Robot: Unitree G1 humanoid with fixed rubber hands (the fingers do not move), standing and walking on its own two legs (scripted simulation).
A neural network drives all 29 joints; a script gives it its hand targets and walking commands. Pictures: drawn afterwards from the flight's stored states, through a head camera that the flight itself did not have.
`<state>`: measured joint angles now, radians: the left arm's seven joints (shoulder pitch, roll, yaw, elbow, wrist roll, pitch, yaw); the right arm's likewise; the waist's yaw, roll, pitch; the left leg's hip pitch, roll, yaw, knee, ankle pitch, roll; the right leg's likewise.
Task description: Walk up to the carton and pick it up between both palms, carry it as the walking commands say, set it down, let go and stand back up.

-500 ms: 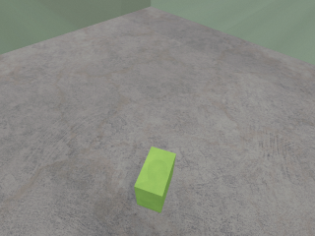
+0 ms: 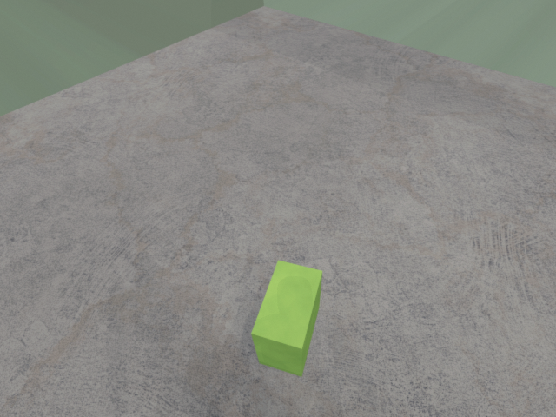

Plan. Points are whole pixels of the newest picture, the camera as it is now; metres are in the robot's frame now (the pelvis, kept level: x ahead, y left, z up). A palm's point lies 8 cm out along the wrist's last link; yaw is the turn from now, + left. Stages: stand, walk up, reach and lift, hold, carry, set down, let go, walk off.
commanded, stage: walk up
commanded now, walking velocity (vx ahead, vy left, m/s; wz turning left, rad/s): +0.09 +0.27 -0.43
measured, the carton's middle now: (289, 318) +0.56 +0.03 -0.65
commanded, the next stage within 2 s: none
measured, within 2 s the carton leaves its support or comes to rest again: neither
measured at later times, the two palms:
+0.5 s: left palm (106, 341) +0.28 +0.35 -0.13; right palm out of the picture -0.02 -0.07 -0.13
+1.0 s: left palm (103, 358) +0.25 +0.34 -0.12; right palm (408, 356) +0.27 -0.19 -0.13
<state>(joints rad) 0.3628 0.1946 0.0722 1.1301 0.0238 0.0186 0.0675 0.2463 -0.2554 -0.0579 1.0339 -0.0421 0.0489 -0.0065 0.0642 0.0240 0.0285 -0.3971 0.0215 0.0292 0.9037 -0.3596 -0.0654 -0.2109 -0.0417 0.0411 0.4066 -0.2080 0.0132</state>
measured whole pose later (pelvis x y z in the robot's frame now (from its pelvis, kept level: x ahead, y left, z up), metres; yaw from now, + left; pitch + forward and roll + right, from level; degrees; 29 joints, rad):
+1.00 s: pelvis +0.21 +0.09 +0.00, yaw -10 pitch -1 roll +3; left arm 0.27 0.20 0.03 0.98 0.02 -0.01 0.05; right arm 0.11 -0.27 -0.08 0.89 -0.03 0.07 -0.03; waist 0.05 -0.02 0.16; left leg -0.57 0.00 0.02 1.18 -0.41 -0.08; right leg -0.19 -0.01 -0.05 0.42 -0.22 -0.07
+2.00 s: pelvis +0.11 +0.06 +0.00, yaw -12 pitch -1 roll +2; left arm 0.26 0.17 0.01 0.97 0.02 -0.02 0.04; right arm 0.25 -0.25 -0.05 1.01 -0.02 0.08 0.00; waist 0.02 0.06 0.01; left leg -0.35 0.01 -0.01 0.91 -0.35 -0.06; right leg -0.13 0.01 -0.05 0.36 -0.22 -0.05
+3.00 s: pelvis +0.13 +0.13 +0.00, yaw -11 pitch -2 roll +0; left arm 0.28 0.14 0.02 1.16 0.00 -0.01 0.03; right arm 0.33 -0.14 -0.01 1.14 0.00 -0.02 -0.03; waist -0.01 0.00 0.04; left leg -0.11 0.00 0.06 0.38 -0.23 0.02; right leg -0.11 -0.03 0.00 0.35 -0.21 0.03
